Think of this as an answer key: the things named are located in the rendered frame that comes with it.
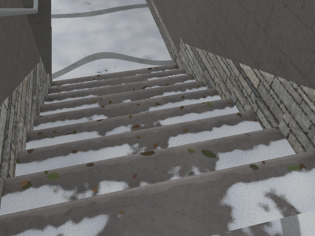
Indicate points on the stairs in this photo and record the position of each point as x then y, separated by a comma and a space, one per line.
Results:
111, 132

